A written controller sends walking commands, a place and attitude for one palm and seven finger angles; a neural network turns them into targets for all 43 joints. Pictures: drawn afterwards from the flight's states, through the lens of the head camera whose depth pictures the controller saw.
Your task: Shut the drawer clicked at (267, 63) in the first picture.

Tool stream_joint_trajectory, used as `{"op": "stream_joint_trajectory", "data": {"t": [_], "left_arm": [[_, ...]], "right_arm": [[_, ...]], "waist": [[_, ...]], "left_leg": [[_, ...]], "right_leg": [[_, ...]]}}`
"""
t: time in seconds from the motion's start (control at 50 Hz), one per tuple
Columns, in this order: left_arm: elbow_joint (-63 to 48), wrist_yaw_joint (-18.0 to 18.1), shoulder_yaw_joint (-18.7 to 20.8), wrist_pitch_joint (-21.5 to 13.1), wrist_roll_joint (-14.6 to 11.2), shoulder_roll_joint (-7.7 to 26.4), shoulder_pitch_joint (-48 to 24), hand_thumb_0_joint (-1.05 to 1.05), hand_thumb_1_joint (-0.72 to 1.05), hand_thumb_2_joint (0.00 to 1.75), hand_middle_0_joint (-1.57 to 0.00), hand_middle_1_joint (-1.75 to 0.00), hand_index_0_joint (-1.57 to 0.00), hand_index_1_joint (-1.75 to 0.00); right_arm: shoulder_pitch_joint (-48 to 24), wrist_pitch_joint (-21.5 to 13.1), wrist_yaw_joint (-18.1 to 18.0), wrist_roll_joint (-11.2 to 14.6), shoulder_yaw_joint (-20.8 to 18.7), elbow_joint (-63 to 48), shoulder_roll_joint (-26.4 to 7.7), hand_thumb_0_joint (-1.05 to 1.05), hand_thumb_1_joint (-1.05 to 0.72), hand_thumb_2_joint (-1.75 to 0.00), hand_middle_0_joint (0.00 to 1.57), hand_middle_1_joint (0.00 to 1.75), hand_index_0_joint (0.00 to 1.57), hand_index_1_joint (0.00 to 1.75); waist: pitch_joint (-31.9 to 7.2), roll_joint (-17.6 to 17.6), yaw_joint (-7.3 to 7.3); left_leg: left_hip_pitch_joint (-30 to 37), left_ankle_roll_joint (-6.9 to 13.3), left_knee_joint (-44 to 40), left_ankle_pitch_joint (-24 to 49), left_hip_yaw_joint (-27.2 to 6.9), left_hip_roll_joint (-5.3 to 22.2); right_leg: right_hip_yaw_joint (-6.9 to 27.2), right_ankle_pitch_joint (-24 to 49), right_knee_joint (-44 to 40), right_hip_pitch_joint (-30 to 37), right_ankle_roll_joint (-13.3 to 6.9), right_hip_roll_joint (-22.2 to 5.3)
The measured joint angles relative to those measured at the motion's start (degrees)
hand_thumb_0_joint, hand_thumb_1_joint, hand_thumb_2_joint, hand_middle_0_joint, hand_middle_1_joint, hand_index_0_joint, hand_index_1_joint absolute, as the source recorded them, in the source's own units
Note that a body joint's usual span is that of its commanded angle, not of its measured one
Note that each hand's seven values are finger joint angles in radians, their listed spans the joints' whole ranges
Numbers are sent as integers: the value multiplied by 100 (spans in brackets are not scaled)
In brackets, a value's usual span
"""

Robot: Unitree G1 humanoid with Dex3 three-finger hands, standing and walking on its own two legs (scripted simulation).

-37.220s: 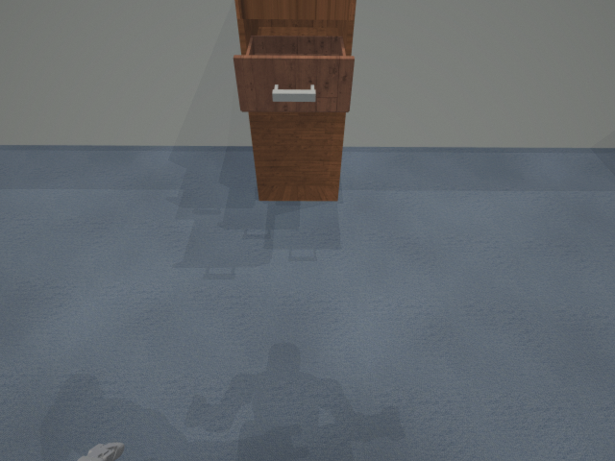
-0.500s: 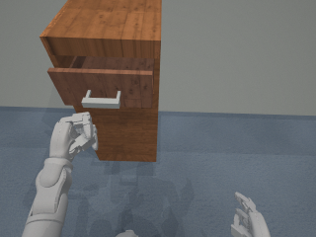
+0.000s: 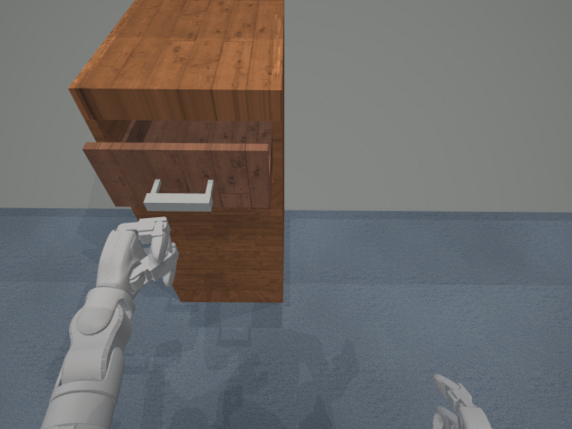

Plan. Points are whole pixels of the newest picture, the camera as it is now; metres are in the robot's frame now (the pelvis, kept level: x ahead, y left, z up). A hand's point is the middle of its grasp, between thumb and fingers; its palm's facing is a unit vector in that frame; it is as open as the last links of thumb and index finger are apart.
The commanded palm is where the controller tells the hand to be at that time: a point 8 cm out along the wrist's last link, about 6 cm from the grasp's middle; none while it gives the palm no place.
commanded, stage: raise the hand and make a fist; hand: left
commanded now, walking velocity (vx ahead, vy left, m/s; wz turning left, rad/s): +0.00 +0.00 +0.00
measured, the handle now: (181, 193) +0.52 +0.23 -0.02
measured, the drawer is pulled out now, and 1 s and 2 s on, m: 0.08 0.08 0.07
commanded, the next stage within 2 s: bring the fist close to the handle in 0.12 s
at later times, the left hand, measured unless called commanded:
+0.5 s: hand (176, 245) +0.35 +0.18 +0.06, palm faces +0.04 -1.00 -0.03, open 3.3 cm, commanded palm +0.33 +0.24 +0.05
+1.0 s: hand (190, 240) +0.40 +0.18 +0.00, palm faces +0.02 -1.00 -0.01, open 3.3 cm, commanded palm +0.37 +0.24 +0.00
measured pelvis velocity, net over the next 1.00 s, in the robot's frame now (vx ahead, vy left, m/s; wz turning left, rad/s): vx -0.02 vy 0.00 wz -0.02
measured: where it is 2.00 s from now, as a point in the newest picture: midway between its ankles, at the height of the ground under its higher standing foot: outside the picture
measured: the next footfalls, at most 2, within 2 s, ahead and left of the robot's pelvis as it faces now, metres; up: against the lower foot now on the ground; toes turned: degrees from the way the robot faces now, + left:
none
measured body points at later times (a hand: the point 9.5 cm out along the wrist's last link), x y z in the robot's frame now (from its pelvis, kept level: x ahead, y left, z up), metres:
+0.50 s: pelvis -0.01 -0.02 -0.01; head +0.04 -0.02 +0.44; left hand +0.35 +0.23 +0.06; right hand +0.12 -0.27 -0.11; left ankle +0.02 +0.11 -0.71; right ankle -0.01 -0.11 -0.71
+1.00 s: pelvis -0.02 +0.00 -0.05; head +0.07 +0.01 +0.39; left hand +0.39 +0.23 +0.00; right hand +0.06 -0.26 -0.16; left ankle +0.02 +0.11 -0.71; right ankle -0.01 -0.11 -0.71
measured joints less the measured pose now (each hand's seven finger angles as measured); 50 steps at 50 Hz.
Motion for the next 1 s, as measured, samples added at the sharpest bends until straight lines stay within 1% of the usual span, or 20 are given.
{"op": "stream_joint_trajectory", "data": {"t": [0.04, 0.08, 0.14, 0.18, 0.24, 0.28, 0.32, 0.36, 0.4, 0.48, 0.56, 0.64, 0.72, 0.78, 0.82, 0.88, 0.94, 1.0], "left_arm": [[-122, 82, 70, -126, -5, -12, 137, 2, 90, 90, -140, -160, -139, -160], [-201, 134, 151, -337, -20, -3, 196, 2, 90, 90, -140, -160, -139, -160], [-127, 94, 223, -586, -51, 75, 98, 2, 90, 90, -140, -160, -140, -160], [65, -7, 235, -601, -76, 146, -57, 2, 90, 90, -140, -160, -140, -160], [404, -191, 194, -436, -120, 231, -282, 1, 90, 90, -140, -160, -140, -160], [617, -274, 156, -335, -142, 239, -416, 1, 90, 90, -140, -160, -140, -160], [854, -304, 162, -339, -146, 230, -576, 1, 90, 90, -140, -160, -140, -160], [1076, -276, 220, -440, -132, 214, -751, 1, 90, 90, -140, -160, -140, -160], [1269, -237, 297, -610, -102, 203, -922, 2, 90, 90, -140, -160, -140, -160], [1649, -222, 430, -946, -6, 279, -1199, 2, 90, 90, -140, -160, -140, -160], [1959, -350, 517, -1077, 18, 385, -1327, 1, 90, 90, -140, -160, -140, -160], [2294, -452, 627, -1164, -29, 466, -1485, 2, 90, 90, -140, -160, -140, -160], [2468, -464, 661, -1391, -29, 475, -1690, 2, 90, 90, -140, -160, -140, -160], [2512, -465, 596, -1563, 8, 437, -1806, 2, 90, 90, -140, -160, -140, -160], [2604, -468, 568, -1613, 50, 411, -1896, 2, 90, 90, -140, -160, -140, -160], [2842, -415, 561, -1583, 122, 391, -2078, 1, 90, 90, -140, -160, -140, -160], [3022, -299, 656, -1563, 216, 390, -2244, 1, 90, 90, -140, -160, -140, -160], [3041, -166, 744, -1676, 270, 396, -2318, 2, 90, 90, -140, -160, -140, -160]], "right_arm": [[5, -11, -4, -20, -21, -21, 11, 1, -90, -90, 20, 30, 20, 30], [1, -30, -5, -31, -32, -3, 26, 1, -90, -90, 20, 30, 20, 30], [-37, -35, -11, -13, -21, 58, 26, 1, -90, -90, 20, 30, 20, 30], [-81, -16, -28, 10, -5, 98, 11, 1, -90, -90, 20, 30, 20, 30], [-140, 17, -71, 46, 19, 117, -18, 1, -90, -90, 20, 30, 20, 30], [-161, 22, -106, 51, 28, 118, -32, 1, -90, -90, 20, 30, 20, 30], [-185, 22, -129, 38, 43, 136, -32, 1, -90, -90, 20, 30, 20, 30], [-199, 23, -135, 14, 51, 156, -19, 1, -90, -90, 20, 30, 20, 30], [-192, 22, -117, -13, 46, 175, -4, 1, -90, -90, 20, 30, 20, 30], [-123, 71, -63, -50, 20, 197, 6, 1, -90, -90, 20, 30, 20, 30], [4, 161, -21, -65, -22, 210, -18, 1, -90, -90, 20, 30, 20, 30], [111, 240, -32, -68, -52, 261, -41, 1, -90, -90, 20, 30, 20, 30], [193, 251, -23, -97, -97, 335, -35, 1, -90, -90, 20, 30, 20, 30], [235, 258, 14, -120, -134, 375, -21, 1, -90, -90, 20, 30, 20, 30], [240, 283, 38, -133, -138, 385, -12, 1, -90, -90, 20, 30, 20, 30], [218, 331, 59, -141, -127, 362, 10, 1, -90, -90, 20, 30, 20, 30], [183, 369, 73, -170, -108, 312, 48, 1, -90, -90, 20, 30, 20, 30], [178, 372, 99, -208, -103, 275, 85, 1, -90, -90, 20, 30, 20, 30]], "waist": [[15, -19, 5], [26, -34, 24], [43, -30, 50], [62, -6, 59], [87, 42, 49], [93, 65, 38], [90, 55, 14], [89, 17, -14], [89, -25, -41], [59, -79, -105], [11, -74, -153], [-11, -64, -188], [-53, -76, -196], [-129, -71, -208], [-182, -67, -229], [-228, -61, -279], [-245, -73, -328], [-282, -78, -352]], "left_leg": [[45, -21, -31, 9, 13, 21], [77, -44, -42, 14, 3, 39], [60, -76, -8, 19, -57, 58], [25, -92, 16, 31, -103, 62], [-36, -107, 25, 67, -152, 62], [-78, -113, 19, 92, -167, 60], [-146, -121, 36, 106, -171, 60], [-233, -132, 82, 104, -167, 68], [-333, -143, 154, 85, -163, 80], [-577, -155, 351, 10, -156, 110], [-802, -145, 529, -68, -133, 128], [-1023, -125, 699, -138, -125, 135], [-1316, -101, 922, -217, -126, 138], [-1547, -79, 1115, -296, -124, 138], [-1687, -61, 1239, -348, -114, 136], [-1887, -34, 1409, -412, -101, 130], [-2085, -11, 1562, -460, -77, 135], [-2274, 5, 1704, -507, -55, 148]], "right_leg": [[14, 4, -12, 28, -20, 22], [4, 2, -16, 57, -42, 41], [-53, -9, 4, 67, -75, 61], [-98, -10, 17, 55, -93, 67], [-145, 7, 24, 12, -112, 69], [-159, 20, 29, -30, -121, 68], [-162, 21, 66, -106, -129, 66], [-157, 7, 134, -206, -141, 69], [-150, -18, 221, -318, -154, 76], [-135, -86, 420, -571, -170, 94], [-106, -148, 590, -805, -166, 101], [-92, -200, 740, -1020, -149, 98], [-86, -260, 934, -1299, -132, 89], [-78, -321, 1103, -1519, -114, 79], [-64, -364, 1219, -1659, -99, 69], [-46, -419, 1383, -1857, -75, 53], [-16, -454, 1533, -2065, -58, 48], [11, -485, 1667, -2261, -44, 52]]}}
